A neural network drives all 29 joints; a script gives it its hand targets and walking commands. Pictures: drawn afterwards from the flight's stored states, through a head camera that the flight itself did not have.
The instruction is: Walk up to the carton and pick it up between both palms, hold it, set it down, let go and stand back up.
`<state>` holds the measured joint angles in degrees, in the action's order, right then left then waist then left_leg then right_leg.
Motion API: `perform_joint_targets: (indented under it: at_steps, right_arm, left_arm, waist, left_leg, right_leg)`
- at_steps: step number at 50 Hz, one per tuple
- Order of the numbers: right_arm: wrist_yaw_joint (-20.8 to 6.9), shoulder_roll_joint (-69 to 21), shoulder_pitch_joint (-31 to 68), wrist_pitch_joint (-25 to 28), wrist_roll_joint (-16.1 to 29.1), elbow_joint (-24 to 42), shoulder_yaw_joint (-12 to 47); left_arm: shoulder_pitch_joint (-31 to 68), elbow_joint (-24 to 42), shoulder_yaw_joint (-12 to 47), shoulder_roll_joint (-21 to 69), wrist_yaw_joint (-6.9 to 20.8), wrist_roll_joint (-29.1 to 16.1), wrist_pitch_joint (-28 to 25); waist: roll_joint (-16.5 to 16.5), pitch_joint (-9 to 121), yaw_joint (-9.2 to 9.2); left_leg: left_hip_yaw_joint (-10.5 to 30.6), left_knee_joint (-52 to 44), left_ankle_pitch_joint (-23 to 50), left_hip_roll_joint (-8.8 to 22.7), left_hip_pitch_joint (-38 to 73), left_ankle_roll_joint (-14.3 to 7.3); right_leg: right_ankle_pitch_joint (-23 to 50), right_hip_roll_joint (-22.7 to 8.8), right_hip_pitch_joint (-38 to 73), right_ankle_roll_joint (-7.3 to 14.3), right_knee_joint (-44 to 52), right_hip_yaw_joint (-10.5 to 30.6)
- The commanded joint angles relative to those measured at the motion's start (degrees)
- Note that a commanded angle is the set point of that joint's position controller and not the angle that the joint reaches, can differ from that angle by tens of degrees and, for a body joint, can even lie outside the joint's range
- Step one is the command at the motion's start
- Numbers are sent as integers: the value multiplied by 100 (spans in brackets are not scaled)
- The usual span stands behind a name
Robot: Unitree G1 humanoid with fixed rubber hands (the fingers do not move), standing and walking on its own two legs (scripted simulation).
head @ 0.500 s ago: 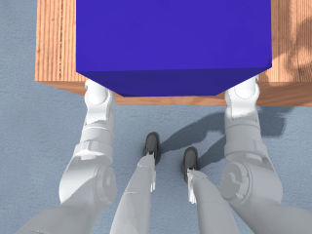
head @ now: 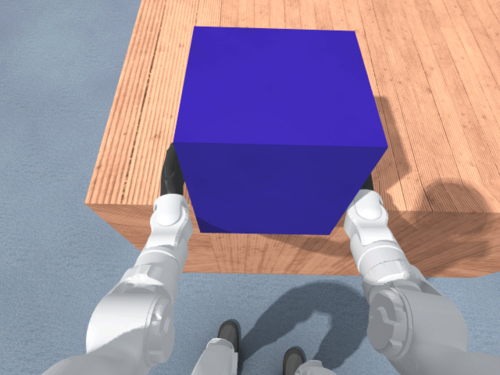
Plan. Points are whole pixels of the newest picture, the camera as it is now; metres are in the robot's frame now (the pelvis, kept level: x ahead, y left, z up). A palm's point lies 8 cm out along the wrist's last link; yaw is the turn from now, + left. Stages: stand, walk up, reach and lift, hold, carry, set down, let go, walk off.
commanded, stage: reach and lift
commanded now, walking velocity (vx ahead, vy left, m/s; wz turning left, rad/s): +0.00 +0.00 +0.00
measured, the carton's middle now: (269, 142) +0.45 +0.03 +0.06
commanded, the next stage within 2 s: none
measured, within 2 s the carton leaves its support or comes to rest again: leaves its support in 0.78 s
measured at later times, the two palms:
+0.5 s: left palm (191, 178) +0.42 +0.16 -0.02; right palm (372, 176) +0.44 -0.16 -0.01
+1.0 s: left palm (193, 194) +0.39 +0.15 -0.02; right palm (383, 181) +0.41 -0.16 +0.02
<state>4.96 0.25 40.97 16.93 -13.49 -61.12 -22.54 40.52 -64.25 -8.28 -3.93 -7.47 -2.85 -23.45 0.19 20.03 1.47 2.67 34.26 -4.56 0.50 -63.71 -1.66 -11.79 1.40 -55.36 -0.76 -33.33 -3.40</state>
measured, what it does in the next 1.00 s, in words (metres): shifts its weight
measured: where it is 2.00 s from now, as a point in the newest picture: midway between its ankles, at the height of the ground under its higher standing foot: outside the picture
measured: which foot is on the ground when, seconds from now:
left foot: down 0.00-1.00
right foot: down 0.00-1.00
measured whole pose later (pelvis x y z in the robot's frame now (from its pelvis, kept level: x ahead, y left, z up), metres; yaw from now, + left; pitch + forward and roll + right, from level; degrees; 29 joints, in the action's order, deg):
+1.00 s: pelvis +0.03 -0.04 -0.01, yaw +3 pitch +27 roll -2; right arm 11.8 1.7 34.3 18.7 2.7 -62.3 -0.8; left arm 32.9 -65.7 -1.8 -6.5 -5.6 -12.6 -25.9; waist 5.2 22.2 -3.0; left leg 5.8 44.4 -13.1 0.2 -58.7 2.4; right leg -22.0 3.6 -51.3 2.2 -46.0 -1.9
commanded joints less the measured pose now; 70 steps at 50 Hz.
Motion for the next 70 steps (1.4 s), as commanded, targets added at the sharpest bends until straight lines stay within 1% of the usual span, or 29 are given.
perform_joint_targets:
  at_steps: [1, 4, 13, 16, 19, 23, 24, 25, 29, 30, 32, 33, 36, 38, 40, 42, 44, 48, 51, 53, 56, 58, 59, 61, 62, 63, 64, 67, 70]
  right_arm:
    - [-1090, -3043, 3349, 847, -580, 1404, 2048]
    - [-1154, -3062, 3360, 811, -709, 1348, 1822]
    - [-1145, -3324, 3015, 848, -560, 715, 1905]
    - [-1070, -3406, 3014, 789, -563, 659, 2083]
    - [-967, -3703, 2882, 874, -355, 662, 2472]
    - [-813, -3925, 3019, 1022, -182, 807, 2893]
    - [-755, -4027, 2982, 1054, -120, 939, 3101]
    - [-711, -3999, 3099, 1098, -98, 964, 3162]
    - [-571, -4066, 3042, 1292, 165, 926, 3577]
    - [-538, -4049, 3029, 1306, 225, 904, 3648]
    - [-447, -4023, 3176, 1343, 412, 1079, 3793]
    - [-411, -4042, 3186, 1355, 446, 1167, 3886]
    - [-336, -4077, 3182, 1363, 574, 1276, 4050]
    - [-314, -4027, 3353, 1362, 587, 1369, 4064]
    - [-300, -3911, 3537, 1352, 682, 1662, 4128]
    - [-263, -4006, 3450, 1259, 713, 1674, 4208]
    - [-234, -4060, 3406, 1159, 845, 1786, 4312]
    - [-238, -4186, 3711, 819, 954, 2065, 4429]
    - [-246, -4222, 3853, 559, 1051, 2352, 4324]
    - [-231, -4185, 4092, 355, 1001, 2584, 4268]
    - [-220, -4353, 4045, -2, 1097, 2792, 4236]
    - [-201, -4377, 4235, -298, 960, 2692, 3963]
    - [-215, -4249, 4533, -401, 952, 2875, 3944]
    - [-205, -4232, 4694, -618, 963, 2801, 3805]
    - [-206, -4150, 4722, -714, 947, 2755, 3694]
    - [-207, -4043, 4825, -810, 953, 2802, 3553]
    - [-215, -3995, 4976, -933, 908, 2737, 3454]
    - [-284, -3736, 5118, -1188, 877, 2548, 3082]
    - [-387, -3382, 5472, -1446, 884, 2419, 2794]
  left_arm:
    - [3226, 1719, 2098, 4176, 623, 772, -470]
    - [3348, 1800, 2152, 4201, 554, 884, -577]
    - [3614, 1716, 2215, 4177, 594, 869, -737]
    - [3548, 1356, 1966, 3908, 682, 799, -703]
    - [3332, 963, 1737, 3807, 835, 747, -733]
    - [3239, 557, 1520, 3596, 1008, 616, -792]
    - [3160, 445, 1514, 3592, 1055, 560, -797]
    - [3127, 276, 1478, 3543, 1094, 548, -806]
    - [2827, 101, 1611, 3520, 1143, 350, -861]
    - [2831, 123, 1680, 3504, 1153, 303, -864]
    - [2728, 61, 1702, 3519, 1185, 181, -825]
    - [2581, 67, 1733, 3589, 1202, 170, -792]
    - [2493, 270, 1951, 3787, 1204, 50, -730]
    - [2817, 540, 2175, 3970, 1164, -10, -708]
    - [2770, 609, 2247, 4010, 1107, -4, -654]
    - [2899, 779, 2433, 4098, 1093, -86, -619]
    - [2966, 1067, 2614, 4224, 1113, -102, -549]
    - [3582, 1533, 2808, 4297, 1041, -149, -390]
    - [3960, 2059, 3066, 4551, 1008, -209, -198]
    - [4281, 2176, 3179, 4512, 988, -293, -44]
    - [4804, 2941, 3378, 4558, 925, -467, 162]
    - [5372, 3155, 3308, 4444, 898, -375, 367]
    - [5366, 2974, 3218, 4451, 900, -357, 485]
    - [5645, 2937, 3136, 4396, 929, -422, 637]
    - [5662, 2879, 3005, 4348, 933, -320, 737]
    - [5647, 2843, 2940, 4391, 935, -297, 833]
    - [5790, 2851, 2810, 4292, 948, -264, 925]
    - [5841, 2732, 2594, 4290, 970, -99, 1185]
    - [5867, 2258, 2222, 4096, 1012, -25, 1404]
  waist:
    - [-980, 5014, -137]
    - [-1014, 4551, -232]
    - [-1015, 4583, -287]
    - [-642, 4659, -226]
    - [-219, 4843, -156]
    - [125, 5003, -47]
    - [377, 5001, -40]
    - [260, 5003, 19]
    - [502, 5067, 2]
    - [452, 4991, -25]
    - [556, 4970, 39]
    - [612, 4969, -18]
    - [561, 4948, -49]
    - [191, 4828, -82]
    - [283, 4876, -91]
    - [314, 4718, -170]
    - [-61, 4759, -149]
    - [-297, 4513, -129]
    - [-695, 4547, -213]
    - [-819, 4487, -293]
    - [-998, 4734, -350]
    - [-1295, 4316, -386]
    - [-1241, 4299, -338]
    - [-1117, 4129, -434]
    - [-1234, 4006, -381]
    - [-1285, 4045, -460]
    - [-1201, 3994, -399]
    - [-1380, 3854, -518]
    - [-1143, 3552, -463]
  left_leg:
    - [249, 4, 2228, 32, 6729, 866]
    - [323, -207, 1954, 87, 6709, 903]
    - [122, -174, 2419, 56, 6354, 811]
    - [19, -147, 2293, -7, 5816, 620]
    - [-69, 11, 2562, -97, 4999, 394]
    - [-155, 147, 2200, -264, 3657, 142]
    - [-129, 225, 2137, -279, 3405, 79]
    - [-166, 285, 2197, -331, 3191, 15]
    - [-160, 686, 2302, -356, 3059, 25]
    - [-175, 777, 2283, -385, 2964, 31]
    - [-141, 906, 2209, -381, 2707, 21]
    - [-153, 964, 2168, -408, 2603, -3]
    - [-129, 1045, 2146, -429, 2817, 54]
    - [-47, 1034, 2163, -438, 3262, 158]
    - [-22, 1047, 1910, -415, 3504, 220]
    - [-20, 1013, 1795, -431, 3304, 195]
    - [-20, 942, 1729, -477, 3275, 198]
    - [64, 804, 1407, -481, 3576, 246]
    - [101, 657, 1214, -442, 4014, 343]
    - [81, 589, 978, -412, 4147, 374]
    - [109, 586, 753, -400, 4142, 390]
    - [92, 393, 438, -370, 4248, 383]
    - [96, 325, 318, -364, 4343, 379]
    - [141, 191, 226, -314, 4525, 372]
    - [153, 129, 219, -319, 4631, 381]
    - [169, 119, 274, -278, 4840, 414]
    - [216, 23, 187, -256, 4959, 427]
    - [239, -208, 277, -163, 5621, 513]
    - [315, -410, 325, -65, 6132, 560]
  right_leg:
    - [546, 585, 441, 310, 773, -333]
    - [352, 563, 493, 317, 980, -335]
    - [1103, 381, 1181, 298, 972, -94]
    - [1571, 327, 1708, 136, 789, -34]
    - [2583, 298, 2430, -36, 353, 45]
    - [3493, 233, 3347, -255, -392, 229]
    - [3707, 235, 3528, -317, -564, 254]
    - [3841, 199, 3563, -363, -708, 280]
    - [3934, 278, 3290, -442, -1055, 312]
    - [3968, 286, 3239, -437, -1141, 364]
    - [4090, 282, 3354, -422, -1227, 415]
    - [4145, 286, 3390, -456, -1310, 450]
    - [3936, 347, 3265, -496, -1356, 428]
    - [3439, 395, 2754, -436, -1264, 347]
    - [2946, 413, 2534, -409, -968, 365]
    - [3058, 397, 2851, -418, -942, 458]
    - [3142, 336, 3116, -411, -1031, 504]
    - [2611, 306, 2796, -386, -903, 514]
    - [1989, 312, 2691, -247, -628, 489]
    - [1660, 251, 2608, -208, -489, 490]
    - [1424, 202, 2746, -118, -437, 552]
    - [1065, 160, 2660, -79, -309, 525]
    - [912, 138, 2654, -86, -260, 491]
    - [770, 93, 2684, -66, -99, 458]
    - [704, 72, 2695, -45, -20, 458]
    - [640, 94, 2700, 16, 68, 442]
    - [507, 82, 2653, 34, 196, 411]
    - [343, 101, 2554, 122, 521, 261]
    - [130, 126, 2512, 213, 890, 108]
